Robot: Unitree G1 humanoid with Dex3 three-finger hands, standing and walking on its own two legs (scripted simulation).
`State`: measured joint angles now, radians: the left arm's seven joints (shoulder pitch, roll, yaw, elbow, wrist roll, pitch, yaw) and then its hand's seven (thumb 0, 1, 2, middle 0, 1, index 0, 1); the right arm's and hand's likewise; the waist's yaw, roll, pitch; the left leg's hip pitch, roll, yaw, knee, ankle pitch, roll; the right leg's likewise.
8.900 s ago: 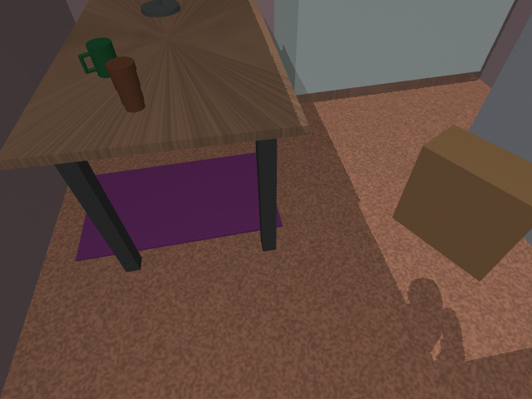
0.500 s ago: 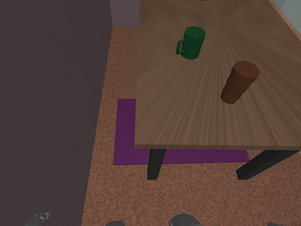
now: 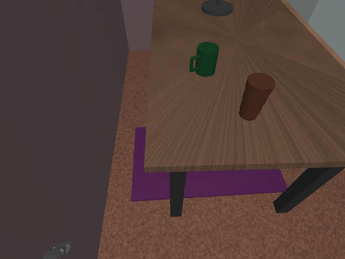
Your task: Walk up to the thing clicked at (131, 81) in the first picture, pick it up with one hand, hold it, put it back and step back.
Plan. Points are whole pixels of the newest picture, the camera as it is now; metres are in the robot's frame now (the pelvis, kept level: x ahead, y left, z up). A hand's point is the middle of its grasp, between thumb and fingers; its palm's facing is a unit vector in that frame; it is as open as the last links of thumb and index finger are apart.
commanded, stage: walk up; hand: right
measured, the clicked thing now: (253, 98) +0.55 -0.21 +0.04
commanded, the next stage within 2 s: stand in 1.06 s
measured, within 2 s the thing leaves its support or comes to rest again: neither
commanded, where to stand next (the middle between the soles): +0.05 -0.02 m, yaw +2 degrees
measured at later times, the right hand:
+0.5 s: hand out of the picture +0.09 -0.25 -0.13, palm faces -0.07 +0.93 -0.35, open 7.4 cm
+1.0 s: hand out of the picture +0.11 -0.24 -0.13, palm faces -0.07 +0.94 -0.34, open 7.4 cm
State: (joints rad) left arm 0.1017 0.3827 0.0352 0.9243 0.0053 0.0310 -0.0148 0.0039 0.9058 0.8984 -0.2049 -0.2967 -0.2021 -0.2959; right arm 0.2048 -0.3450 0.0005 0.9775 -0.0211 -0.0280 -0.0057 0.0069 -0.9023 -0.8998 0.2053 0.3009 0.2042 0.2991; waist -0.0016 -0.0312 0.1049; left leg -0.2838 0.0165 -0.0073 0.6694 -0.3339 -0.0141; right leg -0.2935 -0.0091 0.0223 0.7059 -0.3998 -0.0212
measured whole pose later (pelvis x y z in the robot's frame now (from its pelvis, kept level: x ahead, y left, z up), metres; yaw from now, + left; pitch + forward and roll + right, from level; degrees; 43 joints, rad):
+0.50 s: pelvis +0.00 +0.00 +0.02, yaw +2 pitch -2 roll +0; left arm 0.07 0.35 0.02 1.11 0.01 0.01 -0.03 0.00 0.91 0.90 -0.20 -0.30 -0.20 -0.30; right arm 0.11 -0.36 0.01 1.10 -0.01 -0.03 0.01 0.01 -0.90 -0.90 0.20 0.30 0.20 0.30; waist 0.01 0.00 0.06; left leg -0.18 0.03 -0.04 0.41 -0.19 -0.03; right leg -0.16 -0.01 -0.02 0.39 -0.19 0.01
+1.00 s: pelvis +0.01 +0.01 +0.03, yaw +3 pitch -2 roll +0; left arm 0.07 0.35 0.02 1.14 0.01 0.01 -0.02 0.00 0.91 0.90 -0.20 -0.30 -0.20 -0.30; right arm 0.08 -0.35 0.00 1.12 -0.01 -0.02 0.00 0.01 -0.90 -0.90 0.20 0.30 0.20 0.30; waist 0.00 0.00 0.05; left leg -0.16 0.01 -0.05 0.37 -0.18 -0.01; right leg -0.12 -0.03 -0.03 0.34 -0.18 0.02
